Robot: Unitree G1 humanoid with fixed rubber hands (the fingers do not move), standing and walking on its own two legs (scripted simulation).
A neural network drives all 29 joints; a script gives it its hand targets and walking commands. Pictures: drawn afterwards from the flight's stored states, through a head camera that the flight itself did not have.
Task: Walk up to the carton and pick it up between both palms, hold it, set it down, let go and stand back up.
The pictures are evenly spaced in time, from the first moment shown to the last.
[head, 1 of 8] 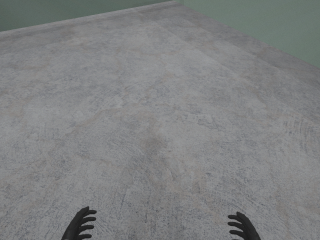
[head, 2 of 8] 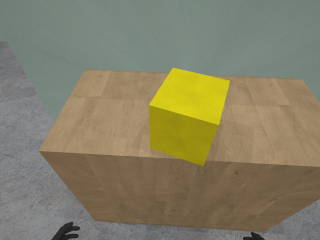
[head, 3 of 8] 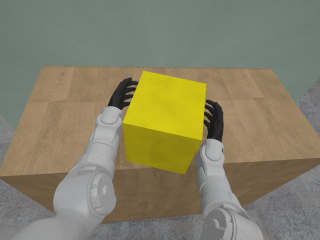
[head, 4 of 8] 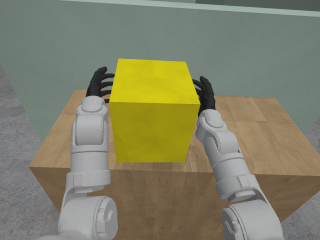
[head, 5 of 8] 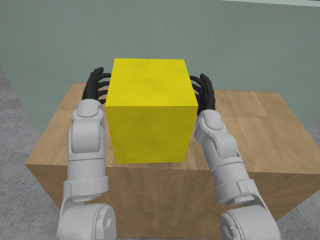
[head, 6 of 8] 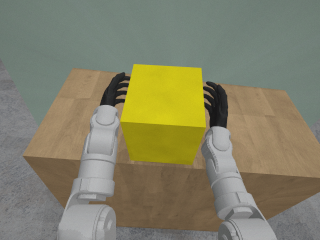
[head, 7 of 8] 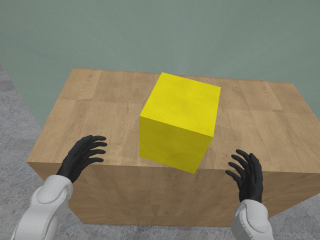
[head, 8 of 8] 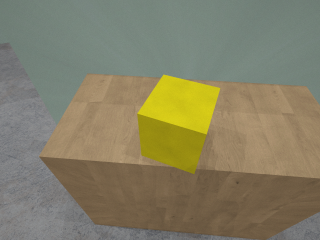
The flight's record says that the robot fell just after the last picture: no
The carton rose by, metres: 0.14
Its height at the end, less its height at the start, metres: +0.00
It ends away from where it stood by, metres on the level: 0.03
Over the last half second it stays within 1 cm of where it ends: yes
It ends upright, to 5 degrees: yes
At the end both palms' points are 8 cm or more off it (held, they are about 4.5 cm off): yes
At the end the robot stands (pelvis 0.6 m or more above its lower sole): yes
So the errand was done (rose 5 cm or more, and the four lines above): yes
